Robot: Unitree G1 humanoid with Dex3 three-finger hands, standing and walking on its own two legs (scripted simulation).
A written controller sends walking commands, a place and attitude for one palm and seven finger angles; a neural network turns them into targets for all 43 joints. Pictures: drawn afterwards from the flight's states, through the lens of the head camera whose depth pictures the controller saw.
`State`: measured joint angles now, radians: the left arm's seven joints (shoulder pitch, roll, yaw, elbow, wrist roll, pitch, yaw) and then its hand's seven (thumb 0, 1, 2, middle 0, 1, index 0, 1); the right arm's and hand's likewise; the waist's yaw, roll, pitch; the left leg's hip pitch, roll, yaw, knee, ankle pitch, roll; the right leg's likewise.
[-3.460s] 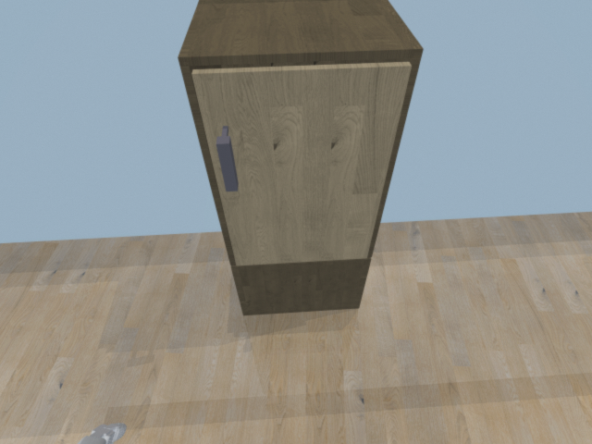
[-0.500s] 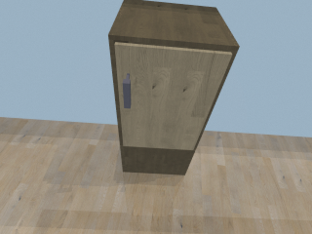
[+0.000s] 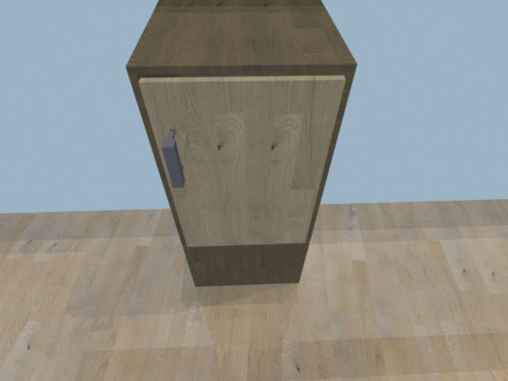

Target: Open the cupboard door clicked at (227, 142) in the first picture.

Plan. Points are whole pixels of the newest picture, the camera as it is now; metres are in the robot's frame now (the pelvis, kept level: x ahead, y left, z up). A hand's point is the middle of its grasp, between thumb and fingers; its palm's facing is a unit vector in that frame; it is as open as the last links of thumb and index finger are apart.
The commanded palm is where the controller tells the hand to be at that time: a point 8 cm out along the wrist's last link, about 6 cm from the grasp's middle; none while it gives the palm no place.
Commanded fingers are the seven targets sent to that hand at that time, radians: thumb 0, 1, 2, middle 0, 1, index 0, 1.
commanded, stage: come to a stop and stand still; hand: left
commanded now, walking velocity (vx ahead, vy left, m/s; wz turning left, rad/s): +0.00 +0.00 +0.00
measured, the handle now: (175, 158) +0.56 +0.19 +0.01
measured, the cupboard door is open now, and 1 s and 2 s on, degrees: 0 0 0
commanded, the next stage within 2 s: look again from close up in 0.28 s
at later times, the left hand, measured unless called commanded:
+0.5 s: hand out of the picture -0.04 +0.15 -0.18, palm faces +0.03 -0.99 -0.17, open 7.3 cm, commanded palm none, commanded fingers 0.00 0.90 0.90 -0.20 -0.30 -0.20 -0.30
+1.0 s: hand out of the picture -0.03 +0.18 -0.17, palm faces +0.00 -0.98 -0.21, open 7.3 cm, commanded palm none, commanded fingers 0.00 0.90 0.90 -0.20 -0.30 -0.20 -0.30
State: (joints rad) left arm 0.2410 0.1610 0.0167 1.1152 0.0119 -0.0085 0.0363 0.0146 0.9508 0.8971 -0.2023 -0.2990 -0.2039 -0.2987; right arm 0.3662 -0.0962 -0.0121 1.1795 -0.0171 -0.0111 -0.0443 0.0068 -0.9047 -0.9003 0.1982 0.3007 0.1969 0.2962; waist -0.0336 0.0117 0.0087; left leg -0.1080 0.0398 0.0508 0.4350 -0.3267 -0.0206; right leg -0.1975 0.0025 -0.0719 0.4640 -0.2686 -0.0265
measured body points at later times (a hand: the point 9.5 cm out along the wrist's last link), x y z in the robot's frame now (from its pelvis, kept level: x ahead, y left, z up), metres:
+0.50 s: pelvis -0.03 -0.01 +0.00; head -0.01 -0.01 +0.45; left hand -0.04 +0.20 -0.16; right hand +0.00 -0.24 -0.16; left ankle -0.05 +0.12 -0.74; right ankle -0.01 -0.10 -0.74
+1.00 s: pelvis -0.03 +0.01 +0.00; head -0.02 -0.01 +0.45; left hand -0.03 +0.23 -0.15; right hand -0.06 -0.19 -0.17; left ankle -0.05 +0.12 -0.74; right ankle -0.01 -0.10 -0.74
